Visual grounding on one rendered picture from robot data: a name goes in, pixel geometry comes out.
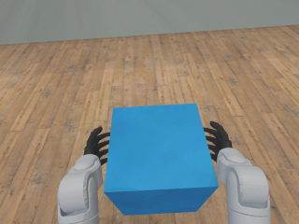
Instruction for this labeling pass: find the right robot hand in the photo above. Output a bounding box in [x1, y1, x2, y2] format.
[203, 121, 232, 162]

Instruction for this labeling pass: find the right robot forearm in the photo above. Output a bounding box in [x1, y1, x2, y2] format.
[216, 147, 271, 224]

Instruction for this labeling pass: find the left robot hand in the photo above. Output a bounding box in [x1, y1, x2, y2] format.
[83, 126, 110, 165]

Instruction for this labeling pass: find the left robot forearm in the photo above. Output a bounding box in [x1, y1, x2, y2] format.
[57, 154, 104, 224]

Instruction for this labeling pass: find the carton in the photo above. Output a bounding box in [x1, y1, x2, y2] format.
[104, 103, 219, 216]

